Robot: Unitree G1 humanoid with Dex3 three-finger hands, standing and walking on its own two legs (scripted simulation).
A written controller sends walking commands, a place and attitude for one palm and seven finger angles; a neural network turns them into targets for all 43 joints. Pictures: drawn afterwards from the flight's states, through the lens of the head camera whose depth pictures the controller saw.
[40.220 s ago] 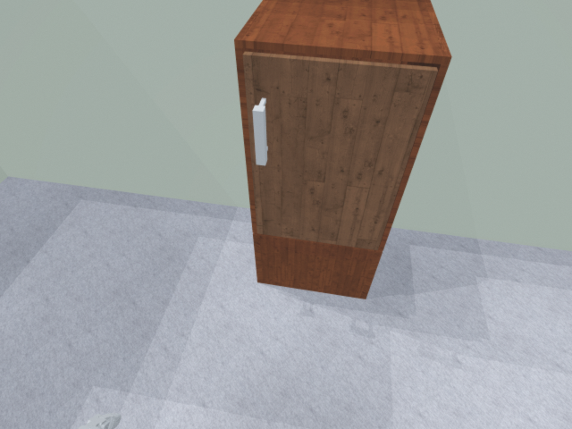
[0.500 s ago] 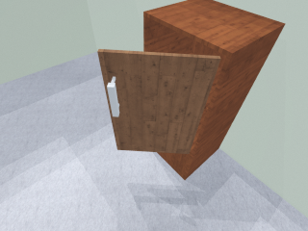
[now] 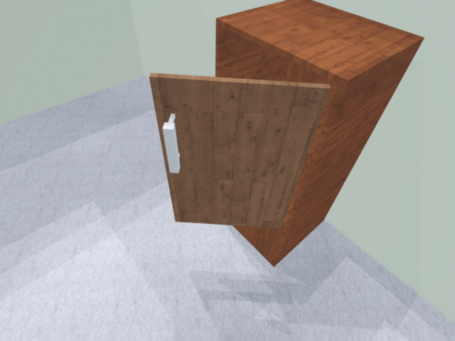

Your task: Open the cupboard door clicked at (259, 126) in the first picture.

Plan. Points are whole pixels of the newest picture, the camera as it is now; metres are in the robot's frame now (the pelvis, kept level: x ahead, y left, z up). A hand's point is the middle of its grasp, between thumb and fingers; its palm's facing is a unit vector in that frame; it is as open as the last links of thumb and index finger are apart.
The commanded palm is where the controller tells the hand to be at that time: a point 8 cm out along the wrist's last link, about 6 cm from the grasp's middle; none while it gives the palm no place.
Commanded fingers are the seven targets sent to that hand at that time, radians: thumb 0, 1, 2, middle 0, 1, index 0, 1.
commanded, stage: look again from close up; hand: left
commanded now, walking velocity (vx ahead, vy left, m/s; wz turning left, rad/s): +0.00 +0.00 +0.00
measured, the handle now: (173, 143) +0.57 +0.17 +0.00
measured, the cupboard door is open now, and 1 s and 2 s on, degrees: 46 46 46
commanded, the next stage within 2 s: raise the hand with hooked fingers in 0.32 s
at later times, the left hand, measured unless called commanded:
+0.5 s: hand out of the picture +0.07 +0.19 -0.14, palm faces +0.18 -0.96 -0.20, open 7.4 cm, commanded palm +0.10 +0.24 -0.07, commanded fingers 0.00 0.78 0.85 -0.21 -0.38 -0.21 -0.38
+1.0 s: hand (107, 335) +0.14 +0.21 -0.05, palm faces +0.17 -0.98 -0.06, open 9.5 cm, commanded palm +0.14 +0.26 -0.04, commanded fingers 0.00 0.20 0.60 -0.25 -0.75 -0.25 -0.75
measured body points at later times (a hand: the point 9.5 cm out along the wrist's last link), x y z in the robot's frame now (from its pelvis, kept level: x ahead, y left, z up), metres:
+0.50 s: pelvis -0.01 +0.00 +0.00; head +0.00 +0.00 +0.45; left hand +0.06 +0.24 -0.12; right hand +0.03 -0.25 -0.15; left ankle -0.05 +0.07 -0.74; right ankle +0.03 -0.14 -0.74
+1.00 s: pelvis -0.03 -0.05 -0.10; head +0.04 -0.02 +0.35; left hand +0.13 +0.26 -0.04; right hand +0.21 -0.28 -0.14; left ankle -0.05 +0.07 -0.74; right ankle +0.03 -0.13 -0.74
